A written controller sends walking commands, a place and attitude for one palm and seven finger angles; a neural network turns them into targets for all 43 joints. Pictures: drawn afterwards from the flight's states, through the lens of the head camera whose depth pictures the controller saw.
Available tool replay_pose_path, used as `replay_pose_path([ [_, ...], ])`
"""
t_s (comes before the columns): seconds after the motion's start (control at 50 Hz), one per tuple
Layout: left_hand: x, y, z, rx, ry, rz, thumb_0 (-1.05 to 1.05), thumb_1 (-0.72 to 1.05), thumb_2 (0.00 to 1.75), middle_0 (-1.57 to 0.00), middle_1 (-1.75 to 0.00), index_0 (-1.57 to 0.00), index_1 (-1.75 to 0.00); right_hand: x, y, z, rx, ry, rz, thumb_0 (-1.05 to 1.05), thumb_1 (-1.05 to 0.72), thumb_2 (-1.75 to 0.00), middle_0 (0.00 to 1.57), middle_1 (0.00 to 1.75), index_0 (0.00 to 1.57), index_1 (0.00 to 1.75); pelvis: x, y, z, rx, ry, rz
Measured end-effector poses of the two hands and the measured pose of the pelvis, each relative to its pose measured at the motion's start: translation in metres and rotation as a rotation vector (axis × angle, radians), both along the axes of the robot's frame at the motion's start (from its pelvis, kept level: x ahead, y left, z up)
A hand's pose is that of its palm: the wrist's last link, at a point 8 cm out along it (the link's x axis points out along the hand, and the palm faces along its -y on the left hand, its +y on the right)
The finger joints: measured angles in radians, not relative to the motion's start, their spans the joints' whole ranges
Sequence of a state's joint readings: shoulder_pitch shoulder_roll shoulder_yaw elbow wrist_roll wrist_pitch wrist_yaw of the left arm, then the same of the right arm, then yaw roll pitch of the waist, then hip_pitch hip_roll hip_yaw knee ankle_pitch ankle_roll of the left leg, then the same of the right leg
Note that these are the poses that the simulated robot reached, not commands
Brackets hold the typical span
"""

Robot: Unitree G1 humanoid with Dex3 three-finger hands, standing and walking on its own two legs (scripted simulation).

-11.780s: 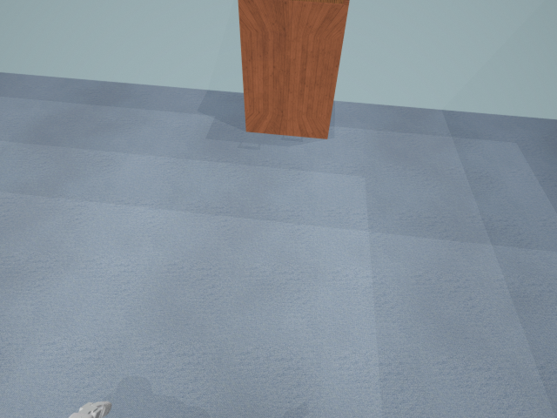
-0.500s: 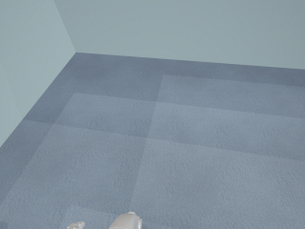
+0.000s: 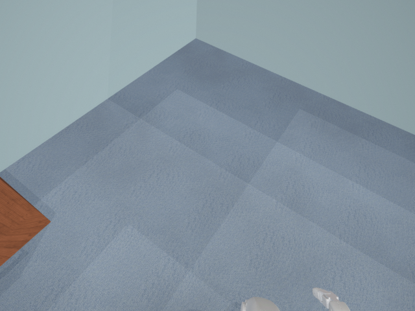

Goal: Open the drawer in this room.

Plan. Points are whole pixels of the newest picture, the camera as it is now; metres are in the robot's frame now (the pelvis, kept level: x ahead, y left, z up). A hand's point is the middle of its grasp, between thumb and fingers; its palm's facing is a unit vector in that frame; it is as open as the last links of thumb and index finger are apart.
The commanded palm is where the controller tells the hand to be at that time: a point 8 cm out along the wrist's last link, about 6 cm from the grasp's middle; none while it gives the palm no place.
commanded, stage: turn to face it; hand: left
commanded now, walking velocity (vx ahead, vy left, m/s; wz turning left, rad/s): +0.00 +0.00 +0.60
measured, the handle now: out of the picture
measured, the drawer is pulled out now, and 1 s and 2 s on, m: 0.00 0.00 0.00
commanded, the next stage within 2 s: take the last steps up to it in 1.46 s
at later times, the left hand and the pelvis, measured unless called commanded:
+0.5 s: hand out of the picture +0.05 +0.15 -0.14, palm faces +0.28 -0.92 -0.28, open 7.4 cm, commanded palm none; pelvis +0.00 -0.06 +0.00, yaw +19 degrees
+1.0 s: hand out of the picture -0.10 +0.21 -0.17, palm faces +0.60 -0.76 -0.23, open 7.4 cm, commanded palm none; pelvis -0.04 -0.01 +0.01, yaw +36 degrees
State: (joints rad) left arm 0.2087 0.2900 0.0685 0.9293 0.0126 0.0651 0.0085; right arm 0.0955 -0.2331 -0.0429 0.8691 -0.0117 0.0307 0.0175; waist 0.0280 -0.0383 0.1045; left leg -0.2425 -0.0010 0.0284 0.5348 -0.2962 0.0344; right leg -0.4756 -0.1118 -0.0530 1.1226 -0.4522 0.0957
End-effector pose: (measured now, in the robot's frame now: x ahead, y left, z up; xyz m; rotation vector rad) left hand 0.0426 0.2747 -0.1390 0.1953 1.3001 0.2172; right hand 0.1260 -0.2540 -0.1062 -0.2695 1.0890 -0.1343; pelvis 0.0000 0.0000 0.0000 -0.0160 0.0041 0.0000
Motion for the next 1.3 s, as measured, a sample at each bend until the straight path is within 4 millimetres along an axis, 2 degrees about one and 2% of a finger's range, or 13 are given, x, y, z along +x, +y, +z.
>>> replay_pose_path([
  [0.12,0.031,-0.009,0.014,0.008,-0.123,0.014,0.0,0.91,0.89,-0.2,-0.3,-0.19,-0.29,-0.015,0.002,-0.007,0.03,0.061,0.019,0.0,-0.91,-0.9,0.2,0.3,0.2,0.3,0.0,-0.008,0.004,0.0,0.001,0.07],
  [0.22,0.054,-0.031,0.025,0.021,-0.21,0.018,0.0,0.91,0.89,-0.2,-0.3,-0.19,-0.29,-0.031,-0.015,-0.023,0.054,0.125,0.02,0.0,-0.9,-0.9,0.21,0.3,0.2,0.3,0.0,-0.026,0.0,0.011,0.004,0.131],
  [0.28,0.058,-0.047,0.028,0.044,-0.262,0.023,0.0,0.91,0.89,-0.2,-0.3,-0.2,-0.29,-0.035,-0.031,-0.039,0.07,0.154,0.024,0.0,-0.9,-0.9,0.21,0.3,0.2,0.3,0.002,-0.041,-0.008,0.026,0.007,0.168],
  [0.32,0.051,-0.057,0.032,0.056,-0.271,0.031,0.0,0.9,0.89,-0.2,-0.3,-0.2,-0.29,-0.035,-0.041,-0.044,0.072,0.172,0.033,0.0,-0.91,-0.9,0.2,0.3,0.2,0.3,0.0,-0.048,-0.008,0.026,-0.003,0.199],
  [0.44,0.007,-0.075,0.038,0.054,-0.219,0.128,0.0,0.9,0.89,-0.21,-0.3,-0.2,-0.3,-0.023,-0.053,-0.039,0.066,0.21,0.106,0.0,-0.91,-0.9,0.2,0.3,0.2,0.3,-0.001,-0.058,0.002,0.051,-0.021,0.29],
  [0.56,-0.049,-0.079,0.028,0.033,-0.145,0.25,0.0,0.9,0.89,-0.21,-0.3,-0.2,-0.3,0.0,-0.042,-0.03,0.037,0.226,0.211,0.0,-0.91,-0.9,0.2,0.3,0.2,0.3,-0.005,-0.058,0.005,0.056,-0.018,0.374],
  [0.64,-0.096,-0.073,0.015,0.013,-0.079,0.34,0.0,0.9,0.89,-0.21,-0.3,-0.2,-0.3,0.027,-0.018,-0.024,0.011,0.193,0.303,0.0,-0.91,-0.9,0.2,0.3,0.2,0.3,-0.012,-0.05,0.002,0.043,-0.01,0.428],
  [0.76,-0.168,-0.05,-0.017,-0.016,0.005,0.485,0.0,0.9,0.89,-0.21,-0.3,-0.2,-0.3,0.067,0.04,-0.014,-0.029,0.061,0.454,0.0,-0.91,-0.9,0.2,0.3,0.2,0.3,-0.026,-0.025,-0.014,0.015,-0.001,0.505],
  [0.84,-0.191,-0.04,-0.014,-0.022,0.042,0.545,0.0,0.91,0.89,-0.2,-0.3,-0.2,-0.29,0.073,0.068,0.001,-0.039,0.011,0.51,0.0,-0.91,-0.9,0.2,0.3,0.2,0.3,-0.032,-0.016,-0.006,-0.009,-0.011,0.541],
  [0.94,-0.188,-0.03,-0.001,-0.014,-0.035,0.582,0.0,0.91,0.89,-0.2,-0.3,-0.19,-0.29,0.068,0.087,0.009,-0.035,0.025,0.559,0.0,-0.91,-0.9,0.2,0.3,0.2,0.3,-0.036,-0.01,0.005,-0.025,-0.016,0.596],
  [1.04,-0.175,-0.026,0.007,0.006,-0.107,0.607,0.0,0.91,0.89,-0.2,-0.3,-0.19,-0.29,0.06,0.092,0.005,-0.019,0.059,0.588,0.0,-0.91,-0.9,0.2,0.3,0.2,0.3,-0.036,-0.012,0.008,-0.024,-0.013,0.651],
  [1.22,-0.14,-0.04,0.023,0.062,-0.21,0.637,0.0,0.91,0.89,-0.2,-0.3,-0.2,-0.29,0.054,0.065,-0.019,-0.009,0.161,0.611,0.0,-0.91,-0.9,0.21,0.3,0.2,0.3,-0.026,-0.035,0.003,-0.008,0.005,0.758],
  [1.3,-0.14,-0.059,0.025,0.112,-0.233,0.654,0.0,0.9,0.89,-0.2,-0.3,-0.2,-0.29,0.063,0.049,-0.039,0.005,0.193,0.625,0.0,-0.91,-0.9,0.2,0.3,0.2,0.3,-0.017,-0.05,-0.007,0.011,0.012,0.796],
])
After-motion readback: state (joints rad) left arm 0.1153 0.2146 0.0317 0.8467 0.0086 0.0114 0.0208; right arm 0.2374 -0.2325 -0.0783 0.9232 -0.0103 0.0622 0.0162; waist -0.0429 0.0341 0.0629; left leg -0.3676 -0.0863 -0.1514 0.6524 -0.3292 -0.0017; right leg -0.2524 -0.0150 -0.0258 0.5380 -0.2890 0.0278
